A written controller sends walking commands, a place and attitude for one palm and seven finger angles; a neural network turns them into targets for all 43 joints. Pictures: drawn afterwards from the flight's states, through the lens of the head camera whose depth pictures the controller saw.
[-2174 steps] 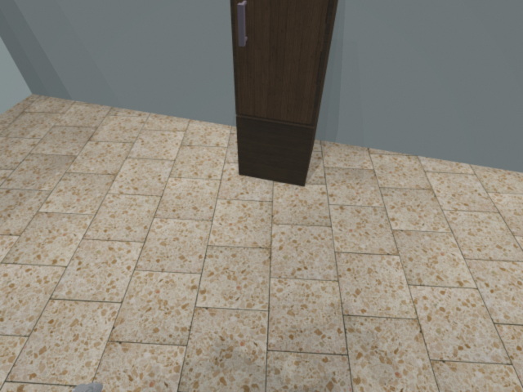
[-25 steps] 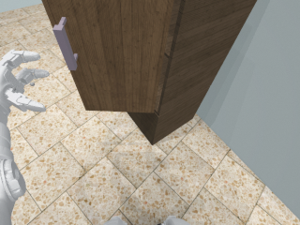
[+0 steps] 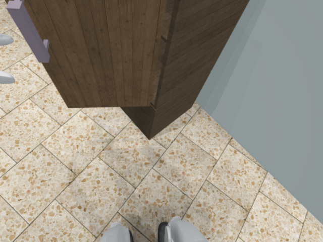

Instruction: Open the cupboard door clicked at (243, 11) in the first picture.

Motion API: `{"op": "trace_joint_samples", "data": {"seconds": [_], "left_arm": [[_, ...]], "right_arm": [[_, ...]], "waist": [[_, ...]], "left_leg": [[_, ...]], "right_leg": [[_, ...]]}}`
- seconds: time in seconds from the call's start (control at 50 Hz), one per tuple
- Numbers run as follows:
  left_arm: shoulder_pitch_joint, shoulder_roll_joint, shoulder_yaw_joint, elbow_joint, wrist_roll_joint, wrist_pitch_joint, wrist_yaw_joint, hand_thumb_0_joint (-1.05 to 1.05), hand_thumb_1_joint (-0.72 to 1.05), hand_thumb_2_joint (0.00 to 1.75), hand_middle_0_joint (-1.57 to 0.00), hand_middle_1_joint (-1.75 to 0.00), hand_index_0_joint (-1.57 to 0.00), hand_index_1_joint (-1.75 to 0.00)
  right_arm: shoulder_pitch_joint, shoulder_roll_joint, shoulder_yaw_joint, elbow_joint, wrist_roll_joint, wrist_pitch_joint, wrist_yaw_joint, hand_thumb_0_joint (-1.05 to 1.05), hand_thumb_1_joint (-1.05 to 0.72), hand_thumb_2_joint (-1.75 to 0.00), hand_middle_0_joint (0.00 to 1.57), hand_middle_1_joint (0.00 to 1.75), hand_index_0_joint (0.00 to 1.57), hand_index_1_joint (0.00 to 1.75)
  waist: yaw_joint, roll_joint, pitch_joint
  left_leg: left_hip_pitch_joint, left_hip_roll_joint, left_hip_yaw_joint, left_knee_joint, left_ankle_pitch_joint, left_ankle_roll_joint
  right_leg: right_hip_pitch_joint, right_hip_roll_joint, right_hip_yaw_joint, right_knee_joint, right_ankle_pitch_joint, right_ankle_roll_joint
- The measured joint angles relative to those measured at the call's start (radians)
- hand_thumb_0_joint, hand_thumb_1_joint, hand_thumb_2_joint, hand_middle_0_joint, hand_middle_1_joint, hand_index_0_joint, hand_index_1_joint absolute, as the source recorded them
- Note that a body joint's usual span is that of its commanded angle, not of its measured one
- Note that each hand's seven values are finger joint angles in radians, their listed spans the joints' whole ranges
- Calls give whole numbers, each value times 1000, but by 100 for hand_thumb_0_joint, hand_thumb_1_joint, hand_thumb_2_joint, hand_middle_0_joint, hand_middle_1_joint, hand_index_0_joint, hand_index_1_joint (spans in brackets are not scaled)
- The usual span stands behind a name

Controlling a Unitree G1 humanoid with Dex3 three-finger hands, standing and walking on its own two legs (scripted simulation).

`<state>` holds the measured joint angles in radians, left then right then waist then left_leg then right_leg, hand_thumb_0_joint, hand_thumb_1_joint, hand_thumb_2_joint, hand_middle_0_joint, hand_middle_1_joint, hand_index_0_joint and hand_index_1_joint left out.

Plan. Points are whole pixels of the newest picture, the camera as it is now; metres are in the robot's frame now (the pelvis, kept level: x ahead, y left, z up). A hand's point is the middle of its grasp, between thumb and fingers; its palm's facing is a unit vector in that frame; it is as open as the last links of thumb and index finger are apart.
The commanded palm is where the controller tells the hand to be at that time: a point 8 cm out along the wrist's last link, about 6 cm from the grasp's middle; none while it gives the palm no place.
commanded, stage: move the hooked fingers beside the handle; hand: left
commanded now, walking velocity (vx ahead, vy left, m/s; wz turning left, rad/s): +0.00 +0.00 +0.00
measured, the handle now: (33, 29) +0.59 +0.24 +0.10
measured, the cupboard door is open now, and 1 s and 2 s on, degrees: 54 54 54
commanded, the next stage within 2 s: slide the fingers in behind the handle in 0.96 s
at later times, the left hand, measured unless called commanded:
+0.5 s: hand out of the picture +0.55 +0.30 +0.11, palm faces +0.00 -1.00 +0.01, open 14.0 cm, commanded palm +0.54 +0.34 +0.11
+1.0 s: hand out of the picture +0.54 +0.30 +0.10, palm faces +0.00 -1.00 +0.02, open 14.0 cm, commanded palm +0.54 +0.34 +0.10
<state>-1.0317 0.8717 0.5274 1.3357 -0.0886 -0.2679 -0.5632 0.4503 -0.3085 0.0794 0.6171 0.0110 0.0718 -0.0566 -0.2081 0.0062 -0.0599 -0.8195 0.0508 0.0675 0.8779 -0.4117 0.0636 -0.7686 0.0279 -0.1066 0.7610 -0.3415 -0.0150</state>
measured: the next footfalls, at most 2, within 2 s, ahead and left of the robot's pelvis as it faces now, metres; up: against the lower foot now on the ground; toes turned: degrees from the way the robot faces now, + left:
none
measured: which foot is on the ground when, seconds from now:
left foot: down 0.00-1.00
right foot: down 0.00-1.00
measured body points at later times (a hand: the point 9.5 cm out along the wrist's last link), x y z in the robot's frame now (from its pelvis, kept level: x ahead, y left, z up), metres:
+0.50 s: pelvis +0.01 +0.00 -0.01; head +0.18 +0.05 +0.41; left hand +0.55 +0.35 +0.11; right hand -0.05 -0.26 -0.09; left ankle +0.00 +0.07 -0.70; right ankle +0.00 -0.12 -0.70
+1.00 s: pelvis +0.01 +0.00 -0.01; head +0.17 +0.05 +0.41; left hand +0.54 +0.35 +0.11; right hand -0.01 -0.27 -0.09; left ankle +0.00 +0.07 -0.70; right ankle +0.00 -0.12 -0.70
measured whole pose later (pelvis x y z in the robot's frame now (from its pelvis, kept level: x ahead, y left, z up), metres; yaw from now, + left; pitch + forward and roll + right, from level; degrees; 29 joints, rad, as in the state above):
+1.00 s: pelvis +0.01 +0.00 -0.01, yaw +0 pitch +24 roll -6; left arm -1.11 0.93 0.52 1.35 -0.05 -0.23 -0.55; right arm 0.43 -0.30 0.09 0.58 0.00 0.11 -0.04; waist -0.24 0.02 -0.07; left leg -0.91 0.06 0.03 0.94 -0.45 0.06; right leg -0.83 0.05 -0.13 0.78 -0.37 -0.01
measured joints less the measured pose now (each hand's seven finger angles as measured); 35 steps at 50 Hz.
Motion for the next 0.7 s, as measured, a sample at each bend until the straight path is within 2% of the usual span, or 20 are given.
{"op": "trace_joint_samples", "data": {"seconds": [0.22,0.3,0.48,0.7], "left_arm": [[-130,104,-11,70,51,31,0,-1,-50,30,-30,-120,-30,-120],[-140,116,-12,59,53,34,-4,-1,-50,30,-30,-120,-30,-120],[-92,101,39,5,58,42,-2,-1,-50,30,-30,-120,-30,-120],[-49,80,26,-10,32,52,-8,-1,-50,30,-30,-120,-30,-120]], "right_arm": [[4,-2,20,-14,-6,18,-7,0,-90,-89,20,30,20,30],[9,2,19,-20,-8,25,-4,0,-90,-89,20,30,20,30],[22,18,17,-28,-16,40,15,0,-90,-89,20,30,20,30],[18,21,12,-29,-12,52,28,0,-90,-89,20,30,20,30]], "waist": [[-42,8,5],[-49,11,4],[-50,13,-2],[-31,13,-13]], "left_leg": [[-77,11,-16,40,-15,1],[-100,13,-16,51,-21,1],[-109,19,-13,54,-34,2],[-76,17,-22,41,-41,1]], "right_leg": [[-62,10,-14,15,-4,0],[-84,12,-13,21,-7,1],[-92,19,-8,16,-13,4],[-53,21,-13,-5,-18,4]]}}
